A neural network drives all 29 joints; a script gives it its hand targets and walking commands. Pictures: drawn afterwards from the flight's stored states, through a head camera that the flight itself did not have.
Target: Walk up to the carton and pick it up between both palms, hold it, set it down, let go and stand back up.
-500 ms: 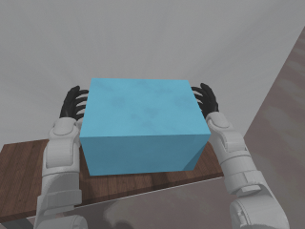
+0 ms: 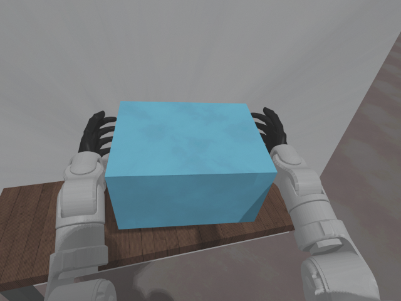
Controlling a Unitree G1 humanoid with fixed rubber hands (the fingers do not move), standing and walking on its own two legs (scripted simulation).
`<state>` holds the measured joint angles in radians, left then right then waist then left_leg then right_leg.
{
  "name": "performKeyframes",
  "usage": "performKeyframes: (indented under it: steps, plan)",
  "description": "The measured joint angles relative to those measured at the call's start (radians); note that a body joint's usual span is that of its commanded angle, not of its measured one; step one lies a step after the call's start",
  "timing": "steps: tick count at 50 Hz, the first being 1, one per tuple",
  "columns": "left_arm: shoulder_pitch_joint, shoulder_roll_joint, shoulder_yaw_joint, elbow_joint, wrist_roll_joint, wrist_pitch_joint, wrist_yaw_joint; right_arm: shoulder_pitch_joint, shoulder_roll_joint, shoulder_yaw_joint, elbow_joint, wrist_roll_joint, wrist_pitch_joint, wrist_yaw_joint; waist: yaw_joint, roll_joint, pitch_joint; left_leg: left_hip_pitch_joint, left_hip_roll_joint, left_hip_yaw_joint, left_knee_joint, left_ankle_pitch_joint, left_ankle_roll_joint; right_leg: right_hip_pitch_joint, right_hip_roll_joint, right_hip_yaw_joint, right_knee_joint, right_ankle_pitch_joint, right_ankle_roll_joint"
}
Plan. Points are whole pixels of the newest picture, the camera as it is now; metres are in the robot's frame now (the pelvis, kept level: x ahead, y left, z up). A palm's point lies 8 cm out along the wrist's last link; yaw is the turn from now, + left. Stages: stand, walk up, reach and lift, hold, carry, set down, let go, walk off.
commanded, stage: hold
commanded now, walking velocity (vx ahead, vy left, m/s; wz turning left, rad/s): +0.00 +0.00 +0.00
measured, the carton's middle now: (187, 161) +0.36 +0.01 +0.15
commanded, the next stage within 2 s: none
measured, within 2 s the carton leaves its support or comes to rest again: neither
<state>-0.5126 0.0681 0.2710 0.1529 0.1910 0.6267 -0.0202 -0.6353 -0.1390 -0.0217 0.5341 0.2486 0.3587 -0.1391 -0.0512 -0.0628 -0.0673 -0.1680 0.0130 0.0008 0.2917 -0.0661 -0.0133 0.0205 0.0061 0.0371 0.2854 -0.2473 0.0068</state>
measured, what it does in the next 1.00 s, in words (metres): stands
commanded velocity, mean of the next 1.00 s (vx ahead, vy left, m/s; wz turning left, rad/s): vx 0.00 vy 0.00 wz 0.00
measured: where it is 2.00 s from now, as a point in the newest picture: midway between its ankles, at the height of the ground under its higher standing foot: outside the picture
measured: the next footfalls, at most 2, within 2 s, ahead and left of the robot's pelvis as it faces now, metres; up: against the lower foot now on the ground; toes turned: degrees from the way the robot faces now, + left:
none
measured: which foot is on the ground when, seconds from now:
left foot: down 0.00-1.00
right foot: down 0.00-1.00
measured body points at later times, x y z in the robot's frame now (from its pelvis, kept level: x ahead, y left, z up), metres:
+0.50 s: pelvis +0.00 +0.00 +0.00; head -0.06 +0.02 +0.45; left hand +0.37 +0.18 +0.18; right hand +0.37 -0.17 +0.18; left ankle +0.06 +0.13 -0.75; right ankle -0.05 -0.12 -0.75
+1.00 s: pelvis -0.01 +0.00 +0.00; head -0.07 +0.02 +0.45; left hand +0.37 +0.19 +0.18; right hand +0.37 -0.17 +0.19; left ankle +0.06 +0.13 -0.75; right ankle -0.05 -0.12 -0.75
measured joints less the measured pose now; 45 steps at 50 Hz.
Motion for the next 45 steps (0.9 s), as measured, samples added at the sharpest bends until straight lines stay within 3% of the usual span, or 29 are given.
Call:
performKeyframes:
  steps: [14,20,45]
  plan:
    - [-0.003,-0.002,0.002,0.01,-0.004,-0.007,0.003,-0.002,-0.003,0.002,0.001,-0.006,0.0,0.001,0.001,0.004,0.0,0.002,0.002,0.0,-0.004,0.001,-0.001,0.001,0.002,0.0,-0.002,0.0,-0.001]
    - [0.022,0.015,-0.012,-0.027,-0.025,-0.005,0.004,0.015,-0.002,0.016,-0.051,0.015,0.015,-0.021,-0.03,0.008,0.005,0.011,-0.003,-0.016,0.009,-0.007,-0.003,0.023,0.0,-0.016,-0.004,-0.005,-0.001]
    - [-0.077,0.031,0.02,0.153,-0.014,-0.042,-0.018,-0.065,0.015,-0.026,0.09,-0.034,0.002,-0.011,-0.008,0.012,-0.019,0.003,0.004,-0.015,-0.018,0.026,-0.003,-0.006,0.007,-0.014,0.012,0.006,-0.005]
